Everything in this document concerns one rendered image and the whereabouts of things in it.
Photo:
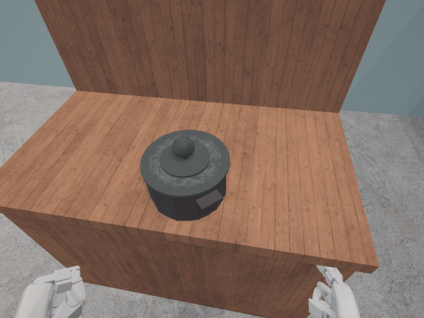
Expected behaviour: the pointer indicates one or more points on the robot left hand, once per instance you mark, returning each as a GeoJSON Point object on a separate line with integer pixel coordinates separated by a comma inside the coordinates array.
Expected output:
{"type": "Point", "coordinates": [38, 301]}

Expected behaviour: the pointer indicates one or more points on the table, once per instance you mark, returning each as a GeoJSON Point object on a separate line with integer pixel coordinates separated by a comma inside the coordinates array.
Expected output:
{"type": "Point", "coordinates": [266, 77]}

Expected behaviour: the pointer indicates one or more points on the lid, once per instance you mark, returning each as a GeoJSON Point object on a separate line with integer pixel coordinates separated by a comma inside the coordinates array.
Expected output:
{"type": "Point", "coordinates": [172, 176]}

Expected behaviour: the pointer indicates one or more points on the knob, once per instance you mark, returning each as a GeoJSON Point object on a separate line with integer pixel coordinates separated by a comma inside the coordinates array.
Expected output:
{"type": "Point", "coordinates": [183, 146]}

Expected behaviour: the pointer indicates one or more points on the pot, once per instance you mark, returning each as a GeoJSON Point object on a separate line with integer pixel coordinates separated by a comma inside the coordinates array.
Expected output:
{"type": "Point", "coordinates": [192, 208]}

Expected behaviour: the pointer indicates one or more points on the robot right hand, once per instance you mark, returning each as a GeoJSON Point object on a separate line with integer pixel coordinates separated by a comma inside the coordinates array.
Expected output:
{"type": "Point", "coordinates": [340, 301]}

